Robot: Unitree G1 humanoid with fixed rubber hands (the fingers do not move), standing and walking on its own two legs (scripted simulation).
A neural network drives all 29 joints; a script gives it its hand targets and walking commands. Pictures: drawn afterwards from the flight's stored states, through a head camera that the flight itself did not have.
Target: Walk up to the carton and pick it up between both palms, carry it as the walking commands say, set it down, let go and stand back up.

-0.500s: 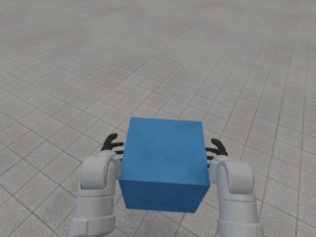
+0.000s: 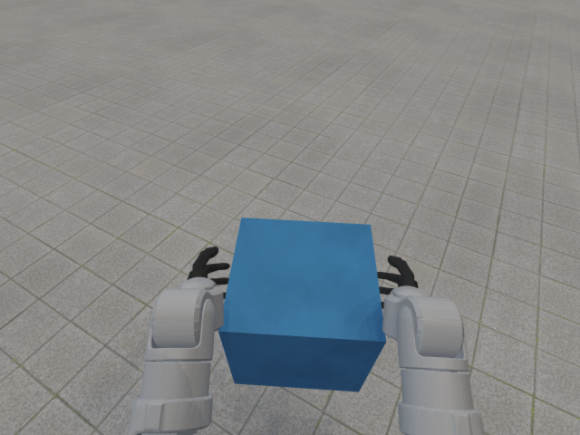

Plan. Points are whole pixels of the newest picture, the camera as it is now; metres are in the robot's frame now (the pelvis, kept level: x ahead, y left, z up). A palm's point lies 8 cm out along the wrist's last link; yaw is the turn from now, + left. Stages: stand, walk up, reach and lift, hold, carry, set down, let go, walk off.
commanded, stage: carry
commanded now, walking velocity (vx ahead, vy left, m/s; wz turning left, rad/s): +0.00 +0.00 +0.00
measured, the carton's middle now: (300, 306) +0.32 +0.00 +0.01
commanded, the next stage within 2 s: none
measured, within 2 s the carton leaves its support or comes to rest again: neither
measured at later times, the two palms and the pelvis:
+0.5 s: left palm (223, 277) +0.30 +0.10 +0.10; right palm (430, 305) +0.27 -0.17 +0.09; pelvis +0.01 +0.00 +0.01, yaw -6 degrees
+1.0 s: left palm (330, 193) +0.50 -0.06 +0.08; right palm (495, 240) +0.39 -0.30 +0.09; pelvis +0.17 -0.07 +0.01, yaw -22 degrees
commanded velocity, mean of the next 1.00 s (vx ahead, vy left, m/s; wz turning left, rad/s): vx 0.43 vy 0.00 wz -0.52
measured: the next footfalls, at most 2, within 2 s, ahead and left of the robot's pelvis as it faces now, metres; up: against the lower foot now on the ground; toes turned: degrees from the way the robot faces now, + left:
left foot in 0.70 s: +0.15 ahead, +0.09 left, +0.00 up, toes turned -4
right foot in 1.02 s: +0.28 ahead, -0.21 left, +0.00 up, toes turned -29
